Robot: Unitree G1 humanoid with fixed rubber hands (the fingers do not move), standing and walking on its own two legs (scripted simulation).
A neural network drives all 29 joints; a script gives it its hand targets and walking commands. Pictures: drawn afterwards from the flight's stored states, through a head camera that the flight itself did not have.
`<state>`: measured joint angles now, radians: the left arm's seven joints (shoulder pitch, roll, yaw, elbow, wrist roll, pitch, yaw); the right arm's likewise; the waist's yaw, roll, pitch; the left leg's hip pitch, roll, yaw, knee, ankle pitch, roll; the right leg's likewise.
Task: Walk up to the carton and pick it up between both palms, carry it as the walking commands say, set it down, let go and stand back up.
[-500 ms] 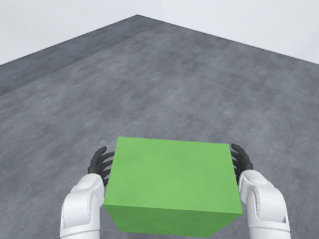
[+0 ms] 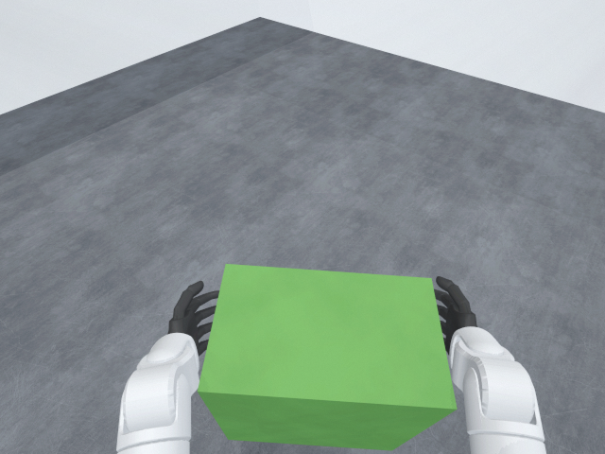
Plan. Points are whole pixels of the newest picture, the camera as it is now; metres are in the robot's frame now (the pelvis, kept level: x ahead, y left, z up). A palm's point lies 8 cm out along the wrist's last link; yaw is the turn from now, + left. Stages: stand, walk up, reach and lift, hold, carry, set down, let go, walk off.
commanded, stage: carry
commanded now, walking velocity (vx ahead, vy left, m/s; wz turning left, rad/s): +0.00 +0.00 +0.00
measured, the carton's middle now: (318, 368) +0.26 +0.00 -0.04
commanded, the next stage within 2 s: none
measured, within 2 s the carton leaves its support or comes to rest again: neither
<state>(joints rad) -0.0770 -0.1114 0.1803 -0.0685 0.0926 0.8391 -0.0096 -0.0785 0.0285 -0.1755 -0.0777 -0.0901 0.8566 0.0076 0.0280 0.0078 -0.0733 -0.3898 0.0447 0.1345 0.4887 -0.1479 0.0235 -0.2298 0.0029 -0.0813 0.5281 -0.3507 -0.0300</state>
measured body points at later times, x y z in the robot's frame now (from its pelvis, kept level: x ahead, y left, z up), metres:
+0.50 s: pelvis +0.00 +0.00 +0.00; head -0.01 -0.01 +0.45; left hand +0.27 +0.17 +0.03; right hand +0.28 -0.18 +0.03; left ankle +0.06 +0.11 -0.73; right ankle -0.05 -0.09 -0.73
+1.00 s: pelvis +0.00 +0.00 +0.00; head -0.01 -0.01 +0.45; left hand +0.27 +0.17 +0.03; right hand +0.28 -0.18 +0.02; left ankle +0.06 +0.11 -0.73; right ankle -0.05 -0.09 -0.73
